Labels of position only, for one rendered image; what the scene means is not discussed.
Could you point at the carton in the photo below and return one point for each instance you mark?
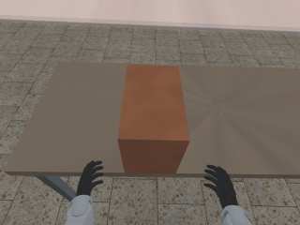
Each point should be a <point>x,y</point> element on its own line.
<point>153,131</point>

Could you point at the table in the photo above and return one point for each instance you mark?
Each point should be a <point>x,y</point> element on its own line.
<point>245,120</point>

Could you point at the robot left hand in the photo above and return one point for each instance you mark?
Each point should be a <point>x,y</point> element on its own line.
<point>85,185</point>

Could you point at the robot left forearm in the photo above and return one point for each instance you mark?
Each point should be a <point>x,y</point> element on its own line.
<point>80,211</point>

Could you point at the robot right hand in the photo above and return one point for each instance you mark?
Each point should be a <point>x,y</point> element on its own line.
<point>224,186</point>

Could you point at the robot right forearm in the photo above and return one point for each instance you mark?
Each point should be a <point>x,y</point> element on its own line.
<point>234,215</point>

